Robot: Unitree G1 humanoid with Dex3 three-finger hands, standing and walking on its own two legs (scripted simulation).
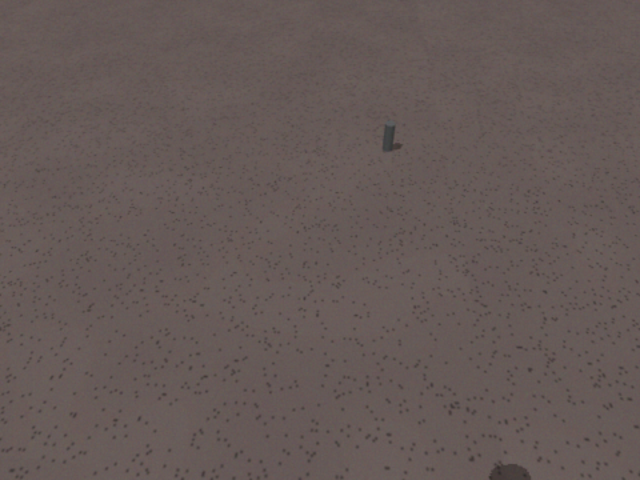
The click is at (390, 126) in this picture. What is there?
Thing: slim round
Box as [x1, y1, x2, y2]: [382, 121, 395, 151]
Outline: 393,121 387,121 385,123 382,148 385,151 389,151 391,149 395,124
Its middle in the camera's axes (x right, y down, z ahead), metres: +0.35 -0.56 +2.01
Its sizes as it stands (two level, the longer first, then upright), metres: 0.050 0.050 0.151
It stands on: the floor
